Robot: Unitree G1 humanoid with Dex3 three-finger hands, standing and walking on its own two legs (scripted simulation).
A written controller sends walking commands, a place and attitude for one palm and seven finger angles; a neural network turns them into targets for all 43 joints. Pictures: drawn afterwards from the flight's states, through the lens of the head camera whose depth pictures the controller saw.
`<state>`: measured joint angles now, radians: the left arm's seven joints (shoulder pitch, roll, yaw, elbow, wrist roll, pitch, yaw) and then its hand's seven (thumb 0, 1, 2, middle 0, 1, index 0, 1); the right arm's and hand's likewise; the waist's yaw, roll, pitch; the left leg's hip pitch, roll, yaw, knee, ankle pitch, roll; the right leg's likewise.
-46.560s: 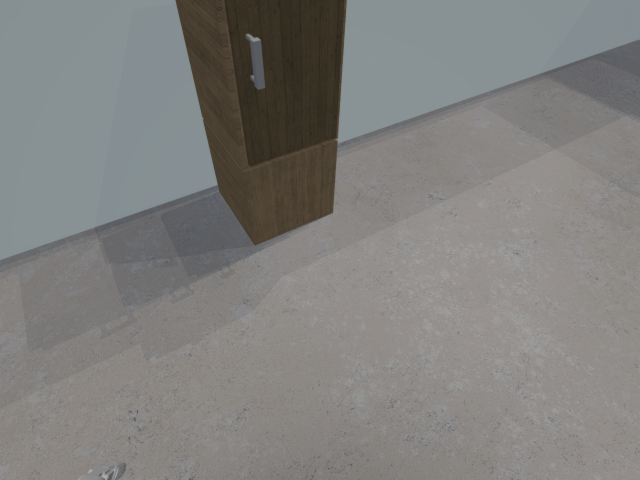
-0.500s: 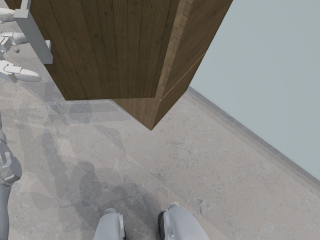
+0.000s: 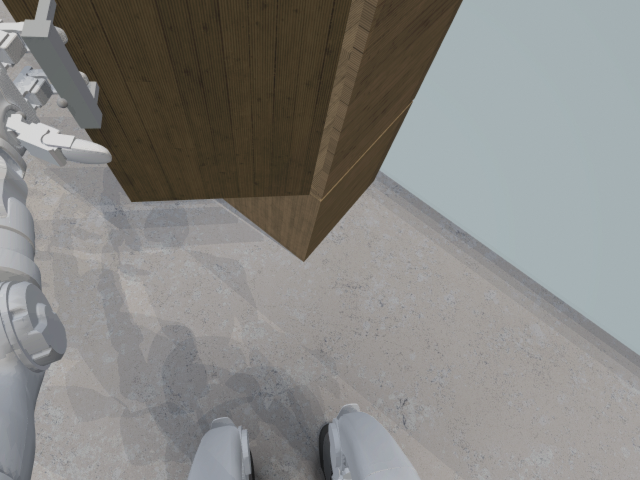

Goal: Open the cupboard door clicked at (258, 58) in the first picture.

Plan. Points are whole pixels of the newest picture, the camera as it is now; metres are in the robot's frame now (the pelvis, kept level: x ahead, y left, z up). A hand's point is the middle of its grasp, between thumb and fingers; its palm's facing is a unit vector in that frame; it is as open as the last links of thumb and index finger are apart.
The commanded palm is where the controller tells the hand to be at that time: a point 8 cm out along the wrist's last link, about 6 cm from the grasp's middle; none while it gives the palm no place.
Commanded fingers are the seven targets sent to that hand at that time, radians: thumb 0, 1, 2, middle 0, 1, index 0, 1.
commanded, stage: slide the fingers in behind the handle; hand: left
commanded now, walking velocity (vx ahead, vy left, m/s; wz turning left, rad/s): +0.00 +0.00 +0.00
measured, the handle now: (70, 66) +0.58 +0.23 +0.08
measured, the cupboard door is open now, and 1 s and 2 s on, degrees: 45 44 55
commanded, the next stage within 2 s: close the thumb around the handle in 0.68 s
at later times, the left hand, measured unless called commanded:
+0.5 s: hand (88, 101) +0.53 +0.21 +0.08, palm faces +0.02 -1.00 -0.01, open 14.0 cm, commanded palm +0.51 +0.25 +0.08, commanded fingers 0.00 -0.50 0.30 -0.30 -1.20 -0.30 -1.20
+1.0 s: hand (84, 102) +0.53 +0.21 +0.08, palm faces +0.02 -1.00 -0.01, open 12.7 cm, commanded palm +0.51 +0.25 +0.08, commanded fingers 0.00 0.17 0.59 -0.35 -1.27 -0.35 -1.27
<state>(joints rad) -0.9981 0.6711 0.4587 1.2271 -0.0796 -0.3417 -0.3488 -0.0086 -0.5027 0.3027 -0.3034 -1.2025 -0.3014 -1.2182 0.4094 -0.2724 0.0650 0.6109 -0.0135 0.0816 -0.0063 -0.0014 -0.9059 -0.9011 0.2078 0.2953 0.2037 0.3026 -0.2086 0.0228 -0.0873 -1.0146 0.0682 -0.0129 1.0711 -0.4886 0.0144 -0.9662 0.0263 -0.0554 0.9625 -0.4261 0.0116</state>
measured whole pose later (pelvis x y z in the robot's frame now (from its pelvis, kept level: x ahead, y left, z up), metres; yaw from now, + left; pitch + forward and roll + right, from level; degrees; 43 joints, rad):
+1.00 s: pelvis +0.00 +0.00 +0.00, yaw +0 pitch +24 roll -4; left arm -0.96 0.60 0.44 1.19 -0.08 -0.37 -0.30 -0.01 -0.29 0.39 -0.32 -1.23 -0.31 -1.23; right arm 0.40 -0.27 0.05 0.62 -0.02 0.07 0.00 0.00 -0.91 -0.90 0.21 0.30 0.20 0.30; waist -0.20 0.03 -0.10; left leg -0.99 0.07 -0.01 1.06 -0.49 0.01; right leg -0.95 0.03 -0.05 0.97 -0.43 0.01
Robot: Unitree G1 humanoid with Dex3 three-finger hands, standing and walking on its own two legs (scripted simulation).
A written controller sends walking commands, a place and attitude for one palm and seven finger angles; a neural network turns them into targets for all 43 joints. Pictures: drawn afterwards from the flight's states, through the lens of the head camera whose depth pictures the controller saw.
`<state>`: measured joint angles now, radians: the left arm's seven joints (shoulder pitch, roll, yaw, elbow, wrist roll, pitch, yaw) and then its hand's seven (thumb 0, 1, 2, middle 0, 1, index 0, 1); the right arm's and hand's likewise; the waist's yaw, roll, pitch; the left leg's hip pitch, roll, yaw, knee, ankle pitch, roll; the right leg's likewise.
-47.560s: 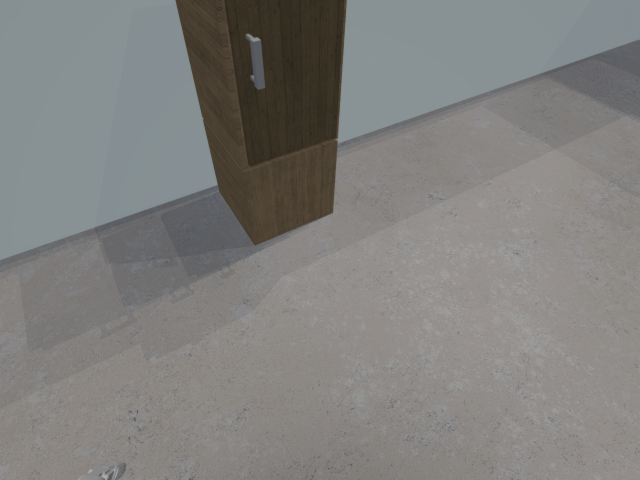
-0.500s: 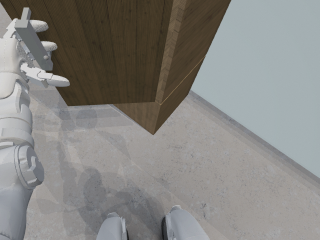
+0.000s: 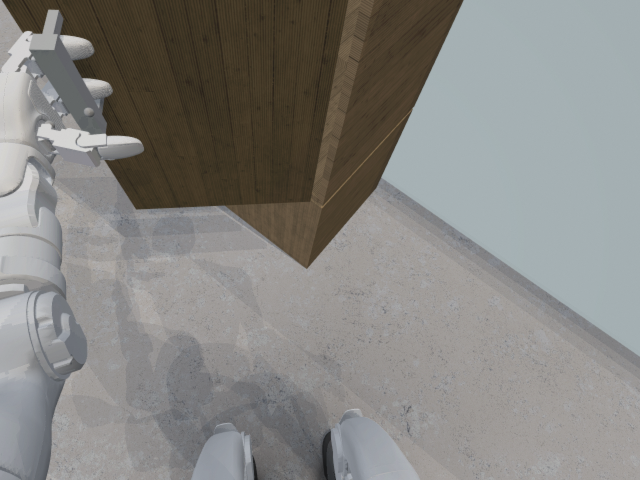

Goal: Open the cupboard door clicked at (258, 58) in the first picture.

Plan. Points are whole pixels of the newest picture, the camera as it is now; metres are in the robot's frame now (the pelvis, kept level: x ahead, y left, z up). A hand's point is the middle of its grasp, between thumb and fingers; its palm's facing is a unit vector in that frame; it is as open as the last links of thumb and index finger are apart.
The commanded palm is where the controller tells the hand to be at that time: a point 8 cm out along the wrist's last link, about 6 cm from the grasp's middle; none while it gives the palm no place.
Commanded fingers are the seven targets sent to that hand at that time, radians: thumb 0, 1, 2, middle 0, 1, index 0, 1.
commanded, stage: close the thumb around the handle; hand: left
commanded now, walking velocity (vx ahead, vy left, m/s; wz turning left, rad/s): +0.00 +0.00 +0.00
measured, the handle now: (76, 78) +0.58 +0.23 +0.08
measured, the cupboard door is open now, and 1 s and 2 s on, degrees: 44 55 97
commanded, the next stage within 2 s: pull the door open along its arc in 0.48 s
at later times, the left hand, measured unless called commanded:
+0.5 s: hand (92, 113) +0.53 +0.21 +0.08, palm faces +0.01 -1.00 +0.00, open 5.7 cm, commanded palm +0.51 +0.25 +0.08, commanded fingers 0.00 0.90 0.90 -0.40 -1.35 -0.40 -1.35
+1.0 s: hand (99, 159) +0.47 +0.20 +0.08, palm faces +0.00 -1.00 -0.01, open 6.0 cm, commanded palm +0.41 +0.25 +0.08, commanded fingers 0.00 0.90 0.90 -0.40 -1.35 -0.40 -1.35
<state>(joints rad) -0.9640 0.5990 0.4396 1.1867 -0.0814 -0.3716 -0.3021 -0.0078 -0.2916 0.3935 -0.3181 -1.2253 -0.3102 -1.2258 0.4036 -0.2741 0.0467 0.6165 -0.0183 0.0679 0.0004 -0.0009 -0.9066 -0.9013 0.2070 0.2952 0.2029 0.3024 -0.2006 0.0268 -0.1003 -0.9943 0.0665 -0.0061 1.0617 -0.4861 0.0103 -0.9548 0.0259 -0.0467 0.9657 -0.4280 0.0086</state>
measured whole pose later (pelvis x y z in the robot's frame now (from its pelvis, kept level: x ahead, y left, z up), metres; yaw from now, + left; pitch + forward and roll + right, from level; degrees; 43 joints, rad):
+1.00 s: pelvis +0.02 +0.00 +0.02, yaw -1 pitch +20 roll -2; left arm -0.55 0.42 0.39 0.83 -0.18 -0.36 -0.29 0.01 0.71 0.74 -0.35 -1.34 -0.34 -1.35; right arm 0.41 -0.26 0.02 0.56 0.02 0.09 0.02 0.00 -0.91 -0.90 0.21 0.30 0.20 0.30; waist -0.14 0.03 -0.13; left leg -0.82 0.07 0.04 0.95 -0.48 0.01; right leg -0.81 0.03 0.00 0.88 -0.42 0.01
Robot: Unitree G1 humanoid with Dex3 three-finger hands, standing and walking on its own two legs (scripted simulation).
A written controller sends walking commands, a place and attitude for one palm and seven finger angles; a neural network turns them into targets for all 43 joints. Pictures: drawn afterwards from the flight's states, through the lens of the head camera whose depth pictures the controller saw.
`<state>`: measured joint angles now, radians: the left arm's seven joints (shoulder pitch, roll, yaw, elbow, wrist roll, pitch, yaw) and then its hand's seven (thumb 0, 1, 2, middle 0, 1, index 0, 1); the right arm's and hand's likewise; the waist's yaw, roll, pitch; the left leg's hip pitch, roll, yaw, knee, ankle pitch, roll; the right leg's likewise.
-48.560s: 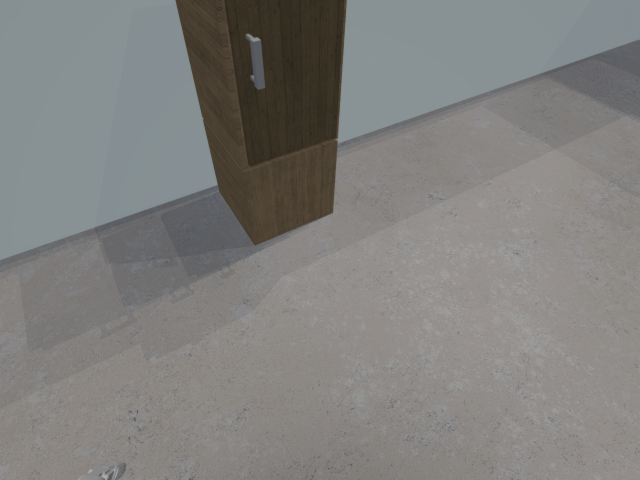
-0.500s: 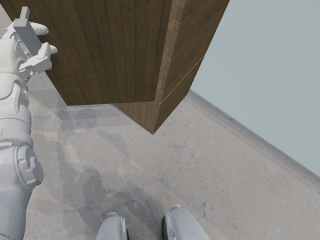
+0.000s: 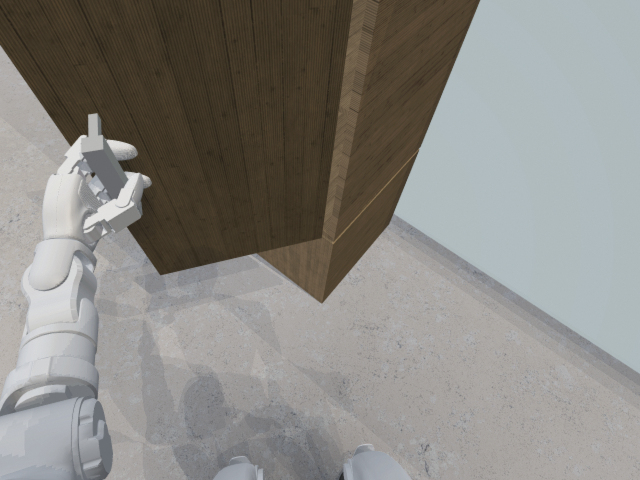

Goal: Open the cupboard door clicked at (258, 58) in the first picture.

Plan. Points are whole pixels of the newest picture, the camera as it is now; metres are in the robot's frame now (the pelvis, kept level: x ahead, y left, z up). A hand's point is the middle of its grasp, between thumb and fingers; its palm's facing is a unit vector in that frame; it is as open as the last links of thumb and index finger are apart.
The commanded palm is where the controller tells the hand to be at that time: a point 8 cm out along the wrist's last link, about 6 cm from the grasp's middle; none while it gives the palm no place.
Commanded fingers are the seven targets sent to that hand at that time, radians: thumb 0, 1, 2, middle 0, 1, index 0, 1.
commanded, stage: pull the door open along its arc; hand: left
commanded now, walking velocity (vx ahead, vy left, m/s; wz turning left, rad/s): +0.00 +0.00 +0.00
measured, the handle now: (114, 168) +0.50 +0.23 +0.06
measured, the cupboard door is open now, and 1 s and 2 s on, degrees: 55 97 100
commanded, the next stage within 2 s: open thumb and fingers to let go in 0.62 s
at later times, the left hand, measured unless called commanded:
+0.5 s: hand (216, 288) +0.33 +0.10 +0.06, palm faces +0.45 -0.89 +0.01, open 6.2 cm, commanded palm +0.26 +0.12 +0.06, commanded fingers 0.00 0.90 0.90 -0.40 -1.35 -0.40 -1.35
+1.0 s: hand (262, 312) +0.30 +0.05 +0.07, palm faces +0.43 -0.90 -0.01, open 7.6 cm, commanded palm +0.25 +0.09 +0.06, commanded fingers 0.00 -0.15 0.45 -0.32 -1.24 -0.32 -1.24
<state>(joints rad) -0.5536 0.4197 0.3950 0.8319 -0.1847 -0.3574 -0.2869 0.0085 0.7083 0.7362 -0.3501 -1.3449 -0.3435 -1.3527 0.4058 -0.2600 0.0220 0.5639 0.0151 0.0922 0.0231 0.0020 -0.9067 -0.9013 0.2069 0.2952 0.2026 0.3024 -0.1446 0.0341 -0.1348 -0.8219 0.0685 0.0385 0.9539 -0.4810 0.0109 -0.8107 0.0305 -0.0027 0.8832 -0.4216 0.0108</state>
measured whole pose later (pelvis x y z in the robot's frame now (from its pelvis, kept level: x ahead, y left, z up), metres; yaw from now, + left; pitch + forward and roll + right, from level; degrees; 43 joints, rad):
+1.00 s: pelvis -0.01 -0.05 +0.01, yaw +6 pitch +11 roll +1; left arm 0.00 -0.11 -0.19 0.22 0.08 -0.24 0.56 0.02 0.40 0.69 -0.36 -1.30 -0.38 -1.30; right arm 0.18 -0.19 -0.01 0.60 -0.07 0.00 0.01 0.01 -0.91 -0.90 0.20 0.29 0.20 0.30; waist -0.01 0.03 -0.14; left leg -0.65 0.03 -0.03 0.89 -0.44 -0.05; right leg -0.65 -0.01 -0.08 0.92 -0.47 -0.05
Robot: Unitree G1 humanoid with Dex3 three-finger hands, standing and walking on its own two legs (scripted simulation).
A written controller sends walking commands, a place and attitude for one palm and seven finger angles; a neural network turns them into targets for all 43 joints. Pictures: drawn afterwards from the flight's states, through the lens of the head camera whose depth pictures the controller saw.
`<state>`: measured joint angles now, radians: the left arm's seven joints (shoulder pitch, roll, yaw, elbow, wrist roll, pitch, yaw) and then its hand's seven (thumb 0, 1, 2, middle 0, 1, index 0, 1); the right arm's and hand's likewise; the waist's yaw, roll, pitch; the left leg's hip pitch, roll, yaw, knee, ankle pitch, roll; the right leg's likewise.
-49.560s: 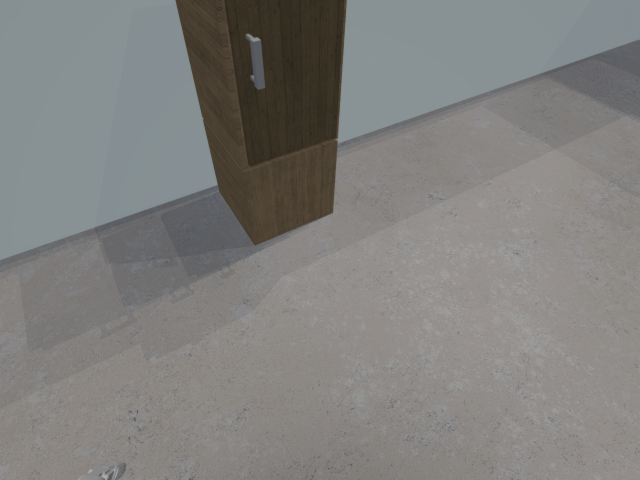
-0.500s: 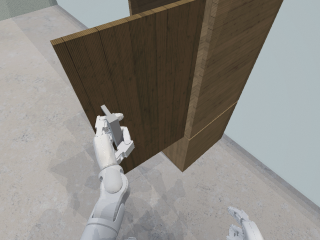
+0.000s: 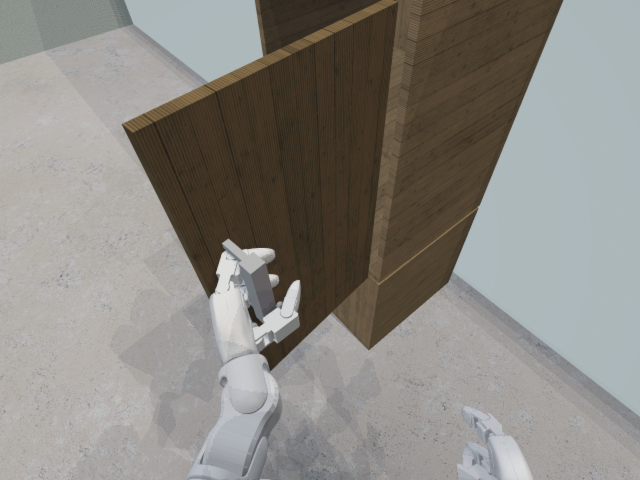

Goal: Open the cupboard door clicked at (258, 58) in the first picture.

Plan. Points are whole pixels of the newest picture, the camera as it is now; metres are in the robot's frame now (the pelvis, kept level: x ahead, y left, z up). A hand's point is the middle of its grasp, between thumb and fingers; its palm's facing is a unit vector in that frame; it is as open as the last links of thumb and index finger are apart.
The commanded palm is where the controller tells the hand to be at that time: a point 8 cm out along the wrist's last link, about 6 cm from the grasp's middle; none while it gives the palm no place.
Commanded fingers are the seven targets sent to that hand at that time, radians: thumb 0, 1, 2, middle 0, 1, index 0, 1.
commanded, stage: open thumb and fingers to let go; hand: left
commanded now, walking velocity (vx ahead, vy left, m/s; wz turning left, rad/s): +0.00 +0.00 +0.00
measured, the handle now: (250, 283) +0.35 +0.11 +0.06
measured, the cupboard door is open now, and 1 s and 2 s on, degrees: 97 100 100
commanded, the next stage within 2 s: slide the hand sideways off the handle in 0.54 s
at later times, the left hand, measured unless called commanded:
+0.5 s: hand (281, 309) +0.31 +0.06 +0.06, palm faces +0.30 -0.95 -0.02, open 15.1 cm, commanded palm +0.27 +0.10 +0.06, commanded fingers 0.00 -0.50 0.30 -0.15 -0.30 -0.15 -0.30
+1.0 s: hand (280, 338) +0.27 +0.06 +0.06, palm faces -0.13 -0.99 +0.02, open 16.3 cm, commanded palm +0.25 +0.12 +0.06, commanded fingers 0.00 -0.50 0.30 -0.15 -0.30 -0.15 -0.30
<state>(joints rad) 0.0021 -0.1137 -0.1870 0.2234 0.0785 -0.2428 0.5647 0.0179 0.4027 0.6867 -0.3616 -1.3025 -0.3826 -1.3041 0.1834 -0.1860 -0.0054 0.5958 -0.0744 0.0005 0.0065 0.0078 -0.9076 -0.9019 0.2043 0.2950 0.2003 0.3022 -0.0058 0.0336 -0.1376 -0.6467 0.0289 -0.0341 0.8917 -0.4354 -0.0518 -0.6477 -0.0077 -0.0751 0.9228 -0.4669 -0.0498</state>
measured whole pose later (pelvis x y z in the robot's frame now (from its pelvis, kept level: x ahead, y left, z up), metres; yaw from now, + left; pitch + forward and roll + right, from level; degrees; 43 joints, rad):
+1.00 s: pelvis -0.02 +0.03 -0.01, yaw -1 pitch +9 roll +0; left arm 0.02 -0.01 -0.23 0.18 -0.03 -0.29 0.12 -0.01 -0.51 0.30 -0.16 -0.32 -0.14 -0.32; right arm 0.25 -0.22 0.02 0.51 -0.01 -0.05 0.01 0.01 -0.91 -0.90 0.20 0.30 0.20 0.30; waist -0.01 0.04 -0.10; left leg -0.68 0.01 0.01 0.95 -0.44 0.00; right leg -0.68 -0.03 -0.03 0.96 -0.44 -0.01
